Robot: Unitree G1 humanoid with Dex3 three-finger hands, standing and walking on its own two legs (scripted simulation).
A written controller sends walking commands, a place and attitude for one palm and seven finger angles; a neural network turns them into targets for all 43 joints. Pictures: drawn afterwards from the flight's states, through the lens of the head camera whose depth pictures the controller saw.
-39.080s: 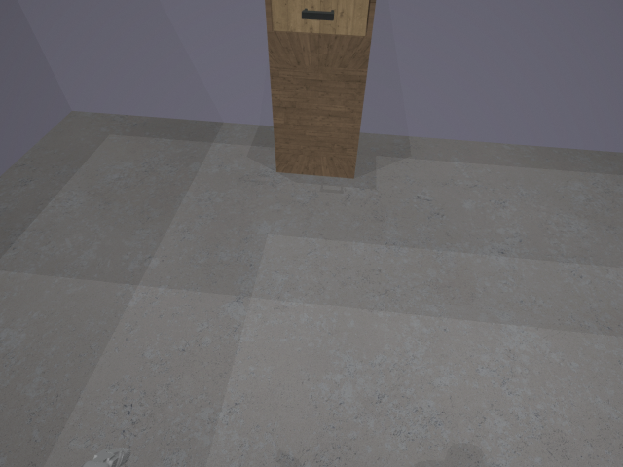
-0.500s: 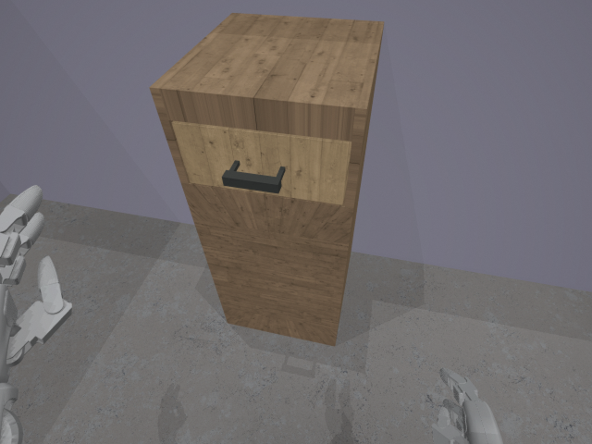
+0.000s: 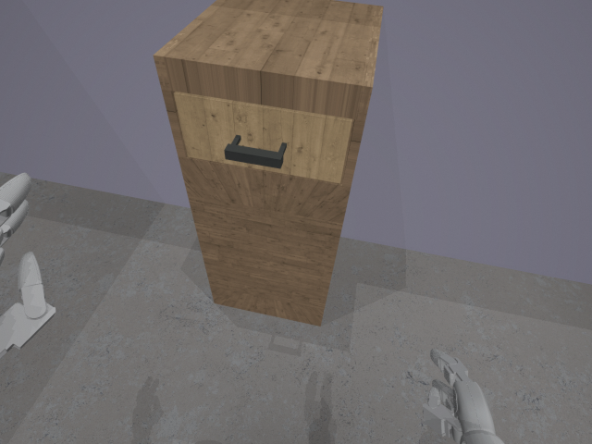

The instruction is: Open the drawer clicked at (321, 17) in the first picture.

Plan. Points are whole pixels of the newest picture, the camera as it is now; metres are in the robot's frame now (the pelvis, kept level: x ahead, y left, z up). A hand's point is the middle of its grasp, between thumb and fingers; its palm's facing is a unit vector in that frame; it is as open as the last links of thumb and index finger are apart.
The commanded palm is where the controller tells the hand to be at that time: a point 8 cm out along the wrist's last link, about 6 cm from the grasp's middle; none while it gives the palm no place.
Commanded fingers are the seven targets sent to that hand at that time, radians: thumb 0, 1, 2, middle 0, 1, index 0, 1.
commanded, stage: step back with the hand held close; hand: left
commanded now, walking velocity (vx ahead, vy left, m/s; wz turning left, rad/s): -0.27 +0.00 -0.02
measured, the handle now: (257, 149) +0.66 +0.12 +0.02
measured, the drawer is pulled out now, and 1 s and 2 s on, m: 0.00 0.00 0.00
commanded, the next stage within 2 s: stop stepping back and stand still in 0.74 s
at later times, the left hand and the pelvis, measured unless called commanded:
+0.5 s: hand out of the picture +0.11 +0.24 +0.18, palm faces +0.36 -0.81 -0.46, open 7.4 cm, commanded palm +0.05 +0.29 +0.21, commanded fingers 0.00 0.90 0.90 -0.20 -0.30 -0.20 -0.30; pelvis -0.07 +0.00 +0.00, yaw +3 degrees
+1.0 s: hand out of the picture -0.03 +0.20 +0.19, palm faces +0.29 -0.81 -0.50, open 7.4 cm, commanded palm -0.09 +0.25 +0.21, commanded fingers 0.00 0.90 0.90 -0.20 -0.30 -0.20 -0.30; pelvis -0.23 -0.03 +0.00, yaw -2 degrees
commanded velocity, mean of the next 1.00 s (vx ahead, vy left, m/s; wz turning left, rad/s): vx -0.25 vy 0.02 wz -0.07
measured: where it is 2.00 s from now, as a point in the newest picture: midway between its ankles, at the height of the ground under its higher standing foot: outside the picture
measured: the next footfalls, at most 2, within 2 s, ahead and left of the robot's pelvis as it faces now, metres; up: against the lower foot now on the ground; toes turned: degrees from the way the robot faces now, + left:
right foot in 0.30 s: -0.03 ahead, -0.11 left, +0.00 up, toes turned +5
left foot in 0.56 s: -0.03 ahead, +0.10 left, +0.00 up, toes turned +3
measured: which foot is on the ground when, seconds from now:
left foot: down 0.00-0.38, up 0.40-0.54, down 0.56-0.96, up 0.98-1.00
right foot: down 0.00-0.16, up 0.18-0.28, down 0.30-0.56, up 0.58-0.94, down 0.96-1.00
